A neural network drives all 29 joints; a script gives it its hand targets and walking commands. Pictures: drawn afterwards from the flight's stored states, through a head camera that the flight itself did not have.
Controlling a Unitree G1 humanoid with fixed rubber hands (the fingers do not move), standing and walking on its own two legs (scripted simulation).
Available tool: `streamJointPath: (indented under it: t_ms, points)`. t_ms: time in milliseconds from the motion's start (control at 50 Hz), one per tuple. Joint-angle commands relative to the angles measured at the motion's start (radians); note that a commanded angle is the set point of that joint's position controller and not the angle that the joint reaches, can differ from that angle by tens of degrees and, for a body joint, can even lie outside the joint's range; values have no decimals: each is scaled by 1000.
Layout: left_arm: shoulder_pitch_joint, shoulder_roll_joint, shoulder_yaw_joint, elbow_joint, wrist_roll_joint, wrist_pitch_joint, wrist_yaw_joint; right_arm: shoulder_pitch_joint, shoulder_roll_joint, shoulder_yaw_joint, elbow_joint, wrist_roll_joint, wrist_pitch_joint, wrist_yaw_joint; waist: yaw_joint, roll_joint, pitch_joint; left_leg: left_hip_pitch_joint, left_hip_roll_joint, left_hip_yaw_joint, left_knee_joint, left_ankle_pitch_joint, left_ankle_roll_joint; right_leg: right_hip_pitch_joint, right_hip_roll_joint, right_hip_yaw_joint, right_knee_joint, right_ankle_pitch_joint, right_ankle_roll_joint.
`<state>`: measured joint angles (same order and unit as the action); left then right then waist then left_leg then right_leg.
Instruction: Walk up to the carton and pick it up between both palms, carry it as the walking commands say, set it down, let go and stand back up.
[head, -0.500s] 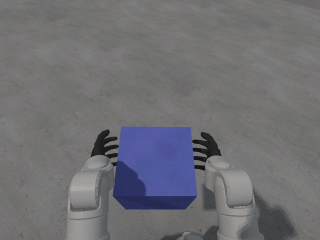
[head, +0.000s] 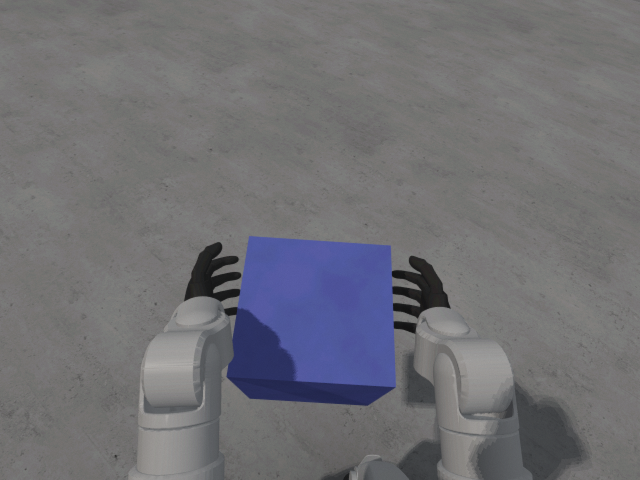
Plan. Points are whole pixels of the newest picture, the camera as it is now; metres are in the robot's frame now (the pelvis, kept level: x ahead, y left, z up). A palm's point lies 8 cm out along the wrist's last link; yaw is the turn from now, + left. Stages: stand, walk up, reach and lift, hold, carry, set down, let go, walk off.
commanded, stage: carry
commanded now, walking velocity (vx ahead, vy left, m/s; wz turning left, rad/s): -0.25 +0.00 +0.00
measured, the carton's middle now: (313, 328) +0.32 -0.01 +0.00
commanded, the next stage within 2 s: none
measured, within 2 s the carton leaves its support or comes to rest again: neither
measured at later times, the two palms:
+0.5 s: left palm out of the picture +0.10 +0.12 +0.10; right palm out of the picture +0.07 -0.14 +0.10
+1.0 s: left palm out of the picture -0.13 +0.12 +0.10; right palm out of the picture -0.15 -0.14 +0.09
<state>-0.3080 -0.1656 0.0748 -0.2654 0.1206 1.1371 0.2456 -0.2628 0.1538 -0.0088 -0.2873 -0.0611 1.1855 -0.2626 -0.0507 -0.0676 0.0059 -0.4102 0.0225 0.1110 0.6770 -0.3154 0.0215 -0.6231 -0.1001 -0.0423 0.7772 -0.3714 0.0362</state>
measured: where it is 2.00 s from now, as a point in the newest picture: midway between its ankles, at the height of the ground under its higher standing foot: outside the picture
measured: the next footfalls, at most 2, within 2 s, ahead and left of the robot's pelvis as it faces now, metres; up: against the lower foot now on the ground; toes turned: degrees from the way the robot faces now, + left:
right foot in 0.22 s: -0.07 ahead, -0.12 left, +0.00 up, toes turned -6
left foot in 0.48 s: -0.15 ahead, +0.13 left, +0.00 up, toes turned +8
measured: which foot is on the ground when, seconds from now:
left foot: down 0.00-0.24, up 0.26-0.46, down 0.48-0.78, up 0.80-1.00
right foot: up 0.00-0.20, down 0.22-0.52, up 0.54-0.74, down 0.76-1.00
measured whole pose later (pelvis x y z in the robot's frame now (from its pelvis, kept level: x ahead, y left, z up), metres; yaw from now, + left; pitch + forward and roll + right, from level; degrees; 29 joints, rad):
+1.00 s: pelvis -0.42 +0.01 +0.00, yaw +1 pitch +3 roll +1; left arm -0.26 -0.15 0.01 -0.29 0.07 1.16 0.24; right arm -0.18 0.14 -0.02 -0.35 -0.06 1.19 -0.26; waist -0.06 -0.03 -0.02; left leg -0.46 0.04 0.09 0.83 -0.38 -0.04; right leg -0.49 -0.10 -0.09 0.64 -0.20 0.00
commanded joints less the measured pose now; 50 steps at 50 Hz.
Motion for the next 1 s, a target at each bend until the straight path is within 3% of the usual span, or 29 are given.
streamJointPath:
  t_ms: [0,40,80,120,140,160,180,200,220,280,360,420,440,460,480,500,520,580,680,700,720,740,760,780,840,880,940,960,980]
  points:
    - [-328,-1086,-577,-115,-371,10,-217,-386,1014,461,-200,301,-53,254,60,253,-374,94,236,-154,-225,335,127,103,49,30,440,-99,-10]
    - [-456,-1105,-605,-179,-438,-6,-222,-502,973,438,-276,302,-78,243,59,249,-351,86,209,-100,-260,180,81,106,44,-14,306,-50,-12]
    - [-507,-1108,-625,-225,-485,-10,-225,-521,961,424,-302,283,-90,223,48,266,-350,147,249,-173,-284,206,101,122,42,-39,120,-69,-21]
    - [-385,-1069,-622,-170,-478,9,-227,-355,943,404,-220,225,-79,197,58,274,-386,195,263,-206,-262,274,109,233,49,-51,-145,-49,-35]
    - [-322,-1055,-618,-129,-467,22,-231,-243,931,388,-149,190,-66,186,69,252,-409,189,256,-189,-233,285,77,319,41,-31,-340,32,-44]
    - [-250,-1016,-589,-77,-446,32,-235,-164,909,380,-77,165,-53,177,79,139,-432,108,214,-152,-144,311,19,443,-38,90,-433,115,-58]
    - [-204,-975,-561,-43,-430,35,-239,-157,901,387,-69,158,-51,172,69,-162,-426,-107,93,-64,26,92,-54,561,-250,393,-436,365,-104]
    - [-172,-960,-543,-12,-415,40,-246,-129,901,390,-23,153,-39,175,59,-333,-338,-231,32,4,179,-230,-72,514,-343,413,-400,638,-195]
    - [-136,-978,-530,21,-391,30,-254,-204,935,433,-79,192,-46,182,60,-313,-349,-199,52,-71,288,-250,-72,478,-338,316,-309,854,-246]
    - [-217,-1061,-509,-41,-377,4,-255,-448,1009,504,-205,300,-68,212,62,-161,-321,-95,17,-28,295,-147,-63,391,-182,91,-298,763,-173]
    - [-297,-1054,-512,-158,-354,-11,-227,-548,1008,548,-310,367,-74,227,58,-116,-333,-20,-17,35,134,-63,-60,322,-169,48,-323,453,-138]
    - [-165,-980,-482,-94,-300,8,-193,-414,972,537,-210,357,-38,232,48,-34,-398,152,16,-1,-229,93,-57,332,-129,43,-219,484,-98]
    - [-116,-960,-477,-67,-287,17,-186,-363,959,530,-171,349,-29,235,51,60,-425,246,110,-123,-258,212,-37,250,-91,38,-164,393,-65]
    - [-86,-954,-479,-50,-278,27,-184,-318,936,516,-140,337,-23,238,60,299,-437,321,314,-377,-287,452,34,97,-10,-10,-32,91,-19]
    - [-58,-945,-479,-22,-267,34,-186,-250,941,508,-95,322,-13,242,69,362,-404,270,410,-421,-273,619,118,55,55,-32,193,-242,-1]
    - [-72,-961,-520,-48,-293,35,-193,-237,953,497,-109,322,-20,247,55,372,-435,201,413,-358,-248,643,194,90,65,25,337,-285,-12]
    - [-155,-994,-549,-77,-322,33,-203,-253,979,475,-111,304,-27,246,50,352,-429,131,357,-291,-274,422,191,127,58,20,400,-207,-10]
    - [-340,-1079,-591,-143,-397,12,-221,-394,987,460,-239,292,-57,247,61,280,-373,59,234,-124,-279,111,99,156,50,-6,303,-87,-34]
    - [-393,-1079,-614,-170,-482,15,-235,-329,948,408,-214,216,-69,194,68,214,-360,72,236,-146,-306,38,26,363,44,-38,-326,31,-61]
    - [-317,-1052,-594,-131,-471,20,-236,-264,931,404,-175,194,-64,182,77,59,-378,15,163,-79,-158,59,-21,461,-50,122,-453,53,-85]
    - [-260,-1006,-567,-104,-455,25,-239,-211,924,407,-141,179,-56,176,67,-266,-350,-177,51,-3,44,-103,-76,507,-270,429,-488,211,-137]
    - [-183,-986,-552,-54,-434,35,-246,-179,905,405,-101,173,-44,177,64,-350,-272,-220,35,-8,243,-257,-71,384,-351,423,-458,410,-223]
    - [-172,-989,-549,-33,-419,31,-253,-222,928,424,-118,191,-50,179,60,-264,-276,-182,66,-91,337,-206,-64,365,-324,292,-375,579,-241]
    - [-110,-992,-513,23,-383,28,-256,-270,932,455,-139,217,-50,187,59,-229,-308,-145,51,-71,407,-168,-75,362,-269,216,-357,661,-213]
    - [-235,-1041,-529,-97,-381,3,-249,-437,994,506,-226,306,-75,214,52,-136,-318,-61,10,-32,306,-93,-74,289,-167,59,-341,466,-148]
    - [-280,-1041,-535,-165,-370,-5,-238,-478,1002,533,-283,339,-78,224,54,-106,-301,-49,-9,3,231,-78,-69,281,-163,42,-355,352,-129]
    - [-250,-1011,-511,-163,-336,-2,-207,-472,988,540,-269,366,-59,229,46,-77,-364,70,-8,37,-125,30,-62,338,-164,41,-271,450,-123]
    - [-179,-992,-498,-127,-314,6,-196,-419,973,536,-235,360,-45,233,49,-30,-379,132,13,2,-243,84,-64,332,-133,41,-223,456,-101]
    - [-144,-966,-492,-111,-299,15,-185,-371,962,528,-191,353,-33,238,50,80,-398,234,110,-130,-276,197,-44,244,-90,28,-155,372,-64]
